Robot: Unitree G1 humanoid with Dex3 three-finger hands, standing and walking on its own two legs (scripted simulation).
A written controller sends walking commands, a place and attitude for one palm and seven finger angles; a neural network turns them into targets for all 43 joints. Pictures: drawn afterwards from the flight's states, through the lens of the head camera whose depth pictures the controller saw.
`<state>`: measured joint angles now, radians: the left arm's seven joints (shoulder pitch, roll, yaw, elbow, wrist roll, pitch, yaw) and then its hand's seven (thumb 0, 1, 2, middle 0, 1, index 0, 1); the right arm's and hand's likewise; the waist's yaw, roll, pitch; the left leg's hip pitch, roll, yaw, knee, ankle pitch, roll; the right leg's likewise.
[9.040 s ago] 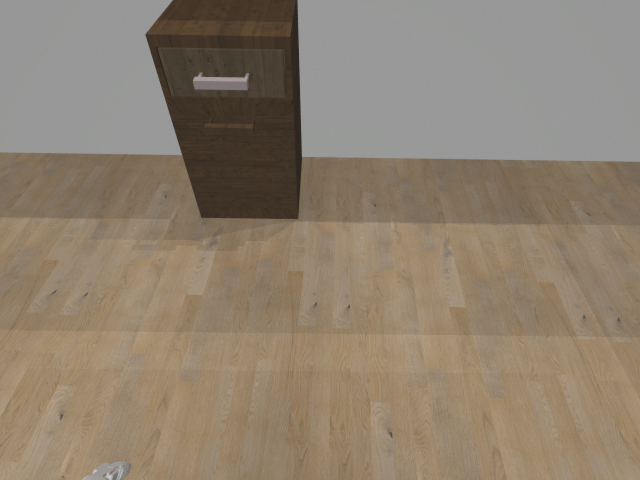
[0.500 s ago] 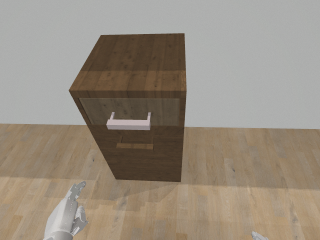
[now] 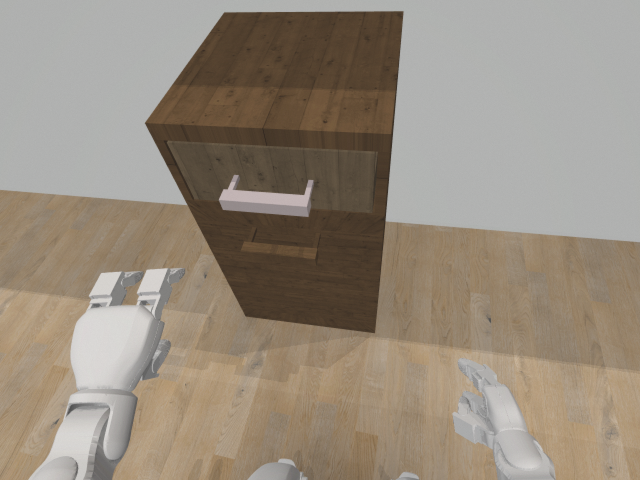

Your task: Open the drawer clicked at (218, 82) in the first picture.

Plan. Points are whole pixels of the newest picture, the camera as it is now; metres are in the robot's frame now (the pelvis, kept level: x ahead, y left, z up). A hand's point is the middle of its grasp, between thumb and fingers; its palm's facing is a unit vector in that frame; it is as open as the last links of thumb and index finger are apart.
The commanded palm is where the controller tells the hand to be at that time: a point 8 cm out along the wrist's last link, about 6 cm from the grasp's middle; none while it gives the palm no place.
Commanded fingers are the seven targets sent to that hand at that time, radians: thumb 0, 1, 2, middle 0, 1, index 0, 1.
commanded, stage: raise the hand with hooked fingers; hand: left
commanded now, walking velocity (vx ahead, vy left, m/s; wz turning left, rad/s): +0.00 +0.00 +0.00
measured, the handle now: (268, 192) +0.59 +0.19 -0.05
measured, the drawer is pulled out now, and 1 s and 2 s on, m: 0.00 0.00 0.00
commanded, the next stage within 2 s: move the hooked fingers above the handle in 1.20 s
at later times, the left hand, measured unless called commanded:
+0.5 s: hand (130, 282) +0.30 +0.27 +0.09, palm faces +0.12 -0.08 -0.99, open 13.1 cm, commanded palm +0.27 +0.26 +0.15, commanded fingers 0.00 -0.50 0.30 -0.30 -1.20 -0.30 -1.20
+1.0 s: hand (123, 240) +0.34 +0.28 +0.13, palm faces -0.03 -0.09 -1.00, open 13.9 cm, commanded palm +0.31 +0.28 +0.18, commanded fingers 0.00 -0.50 0.30 -0.30 -1.20 -0.30 -1.20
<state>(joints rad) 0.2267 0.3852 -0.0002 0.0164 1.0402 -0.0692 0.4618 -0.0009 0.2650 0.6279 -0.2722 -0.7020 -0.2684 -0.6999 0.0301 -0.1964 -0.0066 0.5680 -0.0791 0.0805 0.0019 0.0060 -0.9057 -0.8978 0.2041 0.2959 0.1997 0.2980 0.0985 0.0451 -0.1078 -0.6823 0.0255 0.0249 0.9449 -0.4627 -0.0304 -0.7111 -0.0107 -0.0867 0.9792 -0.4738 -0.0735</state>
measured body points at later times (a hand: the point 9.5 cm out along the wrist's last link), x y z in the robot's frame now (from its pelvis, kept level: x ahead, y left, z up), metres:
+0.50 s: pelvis +0.01 +0.04 +0.04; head +0.04 +0.01 +0.49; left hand +0.29 +0.27 +0.14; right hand +0.20 -0.22 -0.07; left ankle +0.00 +0.15 -0.68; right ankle +0.01 -0.07 -0.68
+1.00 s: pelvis +0.02 +0.05 +0.06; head +0.05 +0.02 +0.50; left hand +0.33 +0.28 +0.18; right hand +0.20 -0.18 -0.06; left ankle +0.00 +0.15 -0.68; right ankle +0.01 -0.07 -0.68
